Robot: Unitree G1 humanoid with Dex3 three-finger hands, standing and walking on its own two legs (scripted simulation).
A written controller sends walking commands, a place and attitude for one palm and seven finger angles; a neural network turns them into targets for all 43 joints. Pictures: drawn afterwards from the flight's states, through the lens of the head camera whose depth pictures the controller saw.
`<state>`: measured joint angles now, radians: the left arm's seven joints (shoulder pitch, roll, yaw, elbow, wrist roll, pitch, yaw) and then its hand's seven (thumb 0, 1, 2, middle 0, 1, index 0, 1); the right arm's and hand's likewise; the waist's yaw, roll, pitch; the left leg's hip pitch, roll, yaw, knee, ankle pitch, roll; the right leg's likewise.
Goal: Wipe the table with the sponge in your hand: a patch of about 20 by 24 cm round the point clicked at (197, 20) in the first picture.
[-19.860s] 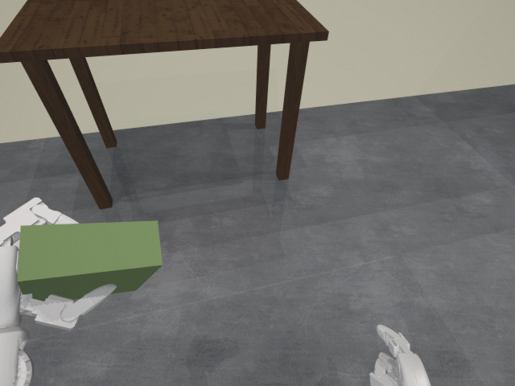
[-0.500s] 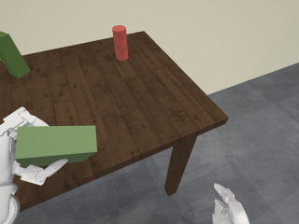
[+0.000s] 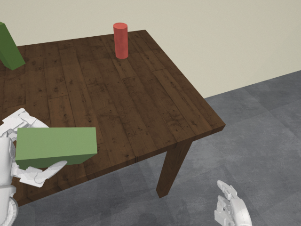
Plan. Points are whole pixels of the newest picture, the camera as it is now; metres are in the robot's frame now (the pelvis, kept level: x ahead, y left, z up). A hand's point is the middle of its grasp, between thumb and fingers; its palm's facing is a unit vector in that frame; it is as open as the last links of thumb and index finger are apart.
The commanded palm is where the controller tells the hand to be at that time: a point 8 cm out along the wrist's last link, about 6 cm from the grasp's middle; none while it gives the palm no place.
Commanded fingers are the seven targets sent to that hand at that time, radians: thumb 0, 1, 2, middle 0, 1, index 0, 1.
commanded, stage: come to a stop and stand still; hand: left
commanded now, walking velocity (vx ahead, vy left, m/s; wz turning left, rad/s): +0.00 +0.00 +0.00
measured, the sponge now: (67, 148) +0.24 +0.20 +0.12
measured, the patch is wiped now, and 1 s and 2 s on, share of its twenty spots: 0.00 0.00 0.00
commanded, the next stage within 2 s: look again from close up in 0.30 s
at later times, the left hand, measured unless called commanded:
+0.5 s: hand (26, 148) +0.22 +0.26 +0.16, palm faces +0.40 -0.85 -0.34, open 9.5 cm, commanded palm +0.16 +0.29 +0.17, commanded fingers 0.00 0.10 1.30 -1.20 -1.60 -1.20 -1.60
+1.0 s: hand (19, 132) +0.24 +0.28 +0.18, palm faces +0.34 -0.76 -0.56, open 9.5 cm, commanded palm +0.16 +0.30 +0.19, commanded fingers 0.00 0.10 1.30 -1.20 -1.60 -1.20 -1.60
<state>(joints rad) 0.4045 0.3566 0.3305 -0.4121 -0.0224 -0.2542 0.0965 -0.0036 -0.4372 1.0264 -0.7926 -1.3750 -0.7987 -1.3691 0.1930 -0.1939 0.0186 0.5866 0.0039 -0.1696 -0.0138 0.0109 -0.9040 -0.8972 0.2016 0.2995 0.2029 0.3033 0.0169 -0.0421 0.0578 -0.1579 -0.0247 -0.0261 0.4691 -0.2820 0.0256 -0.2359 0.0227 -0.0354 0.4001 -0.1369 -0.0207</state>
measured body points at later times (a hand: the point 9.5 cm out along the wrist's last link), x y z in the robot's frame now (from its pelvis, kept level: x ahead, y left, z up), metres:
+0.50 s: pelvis +0.00 +0.01 +0.00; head +0.02 +0.04 +0.45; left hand +0.19 +0.31 +0.17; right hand +0.19 -0.20 -0.07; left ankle -0.02 +0.10 -0.74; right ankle +0.05 -0.11 -0.74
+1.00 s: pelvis +0.00 +0.01 -0.01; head +0.00 -0.01 +0.44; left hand +0.21 +0.31 +0.21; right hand +0.20 -0.21 -0.09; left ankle -0.02 +0.10 -0.74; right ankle +0.05 -0.10 -0.74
